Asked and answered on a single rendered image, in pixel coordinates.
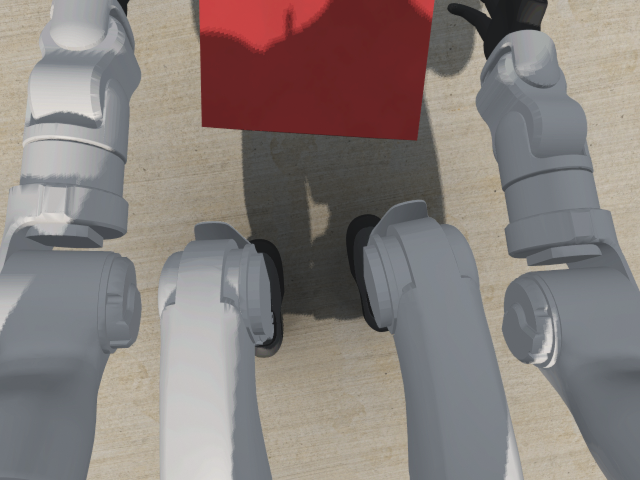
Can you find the right robot foot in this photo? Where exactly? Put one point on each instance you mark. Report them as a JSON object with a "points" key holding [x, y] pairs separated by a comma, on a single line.
{"points": [[357, 237]]}

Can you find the right robot upper arm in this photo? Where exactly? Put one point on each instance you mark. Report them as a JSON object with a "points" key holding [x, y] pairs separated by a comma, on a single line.
{"points": [[581, 328]]}

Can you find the robot left forearm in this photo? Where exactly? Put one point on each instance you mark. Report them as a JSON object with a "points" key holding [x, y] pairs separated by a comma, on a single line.
{"points": [[75, 139]]}

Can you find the right robot hand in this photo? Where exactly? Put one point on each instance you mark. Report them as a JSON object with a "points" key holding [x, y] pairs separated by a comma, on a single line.
{"points": [[507, 16]]}

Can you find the robot right forearm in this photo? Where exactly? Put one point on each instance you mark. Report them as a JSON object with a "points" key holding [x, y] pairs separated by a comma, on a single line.
{"points": [[539, 142]]}

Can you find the carton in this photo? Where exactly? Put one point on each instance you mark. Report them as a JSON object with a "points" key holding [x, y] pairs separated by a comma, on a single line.
{"points": [[353, 68]]}

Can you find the left robot upper arm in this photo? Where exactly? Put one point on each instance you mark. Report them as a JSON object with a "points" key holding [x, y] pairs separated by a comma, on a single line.
{"points": [[62, 313]]}

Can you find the right robot thigh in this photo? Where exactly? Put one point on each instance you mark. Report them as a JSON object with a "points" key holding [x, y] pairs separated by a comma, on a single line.
{"points": [[458, 421]]}

